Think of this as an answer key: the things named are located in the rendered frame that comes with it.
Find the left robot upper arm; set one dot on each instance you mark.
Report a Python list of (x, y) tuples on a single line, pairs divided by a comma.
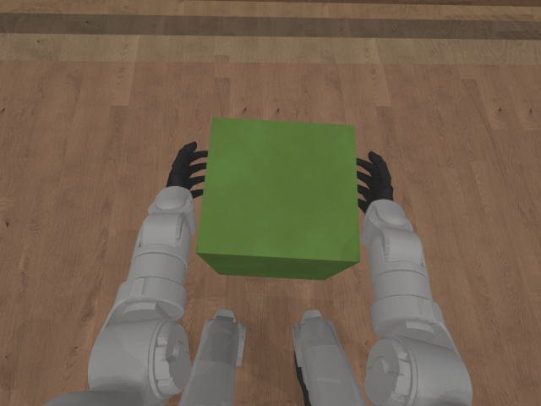
[(137, 363)]

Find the robot left forearm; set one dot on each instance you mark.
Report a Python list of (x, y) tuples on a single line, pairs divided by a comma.
[(155, 285)]

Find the robot thigh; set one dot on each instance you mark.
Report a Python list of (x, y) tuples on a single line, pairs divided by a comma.
[(319, 351), (212, 377)]

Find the robot right hand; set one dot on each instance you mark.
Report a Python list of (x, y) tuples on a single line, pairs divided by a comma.
[(379, 182)]

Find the robot right forearm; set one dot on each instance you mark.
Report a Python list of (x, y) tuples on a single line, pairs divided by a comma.
[(403, 303)]

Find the left robot thigh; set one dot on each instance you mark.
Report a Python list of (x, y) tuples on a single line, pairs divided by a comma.
[(212, 377)]

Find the right robot thigh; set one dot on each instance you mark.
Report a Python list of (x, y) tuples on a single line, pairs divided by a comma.
[(319, 351)]

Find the carton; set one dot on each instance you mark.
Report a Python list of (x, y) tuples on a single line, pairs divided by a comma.
[(280, 199)]

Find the right robot upper arm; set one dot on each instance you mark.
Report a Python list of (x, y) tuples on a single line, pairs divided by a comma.
[(402, 371)]

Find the robot left hand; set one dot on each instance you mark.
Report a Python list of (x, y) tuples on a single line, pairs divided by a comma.
[(181, 171)]

